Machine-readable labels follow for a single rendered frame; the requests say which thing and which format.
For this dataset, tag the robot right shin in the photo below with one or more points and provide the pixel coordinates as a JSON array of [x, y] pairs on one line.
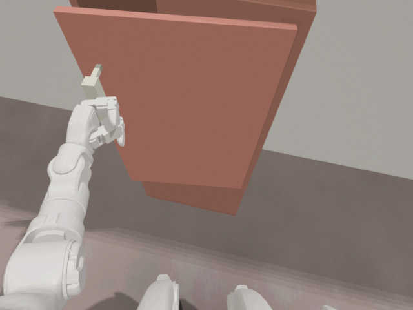
[[241, 287]]

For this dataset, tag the robot left hand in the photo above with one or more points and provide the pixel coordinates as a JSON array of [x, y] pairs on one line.
[[85, 128]]

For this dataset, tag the left robot upper arm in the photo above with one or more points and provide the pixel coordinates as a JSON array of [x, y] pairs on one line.
[[44, 275]]

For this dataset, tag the cupboard door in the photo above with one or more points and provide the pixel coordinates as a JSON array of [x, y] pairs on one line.
[[194, 92]]

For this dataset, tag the handle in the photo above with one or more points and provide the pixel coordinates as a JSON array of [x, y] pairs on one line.
[[92, 86]]

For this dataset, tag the robot right thigh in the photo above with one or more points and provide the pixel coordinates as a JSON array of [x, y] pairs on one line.
[[246, 299]]

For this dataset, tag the robot left forearm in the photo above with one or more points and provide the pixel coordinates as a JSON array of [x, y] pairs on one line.
[[64, 207]]

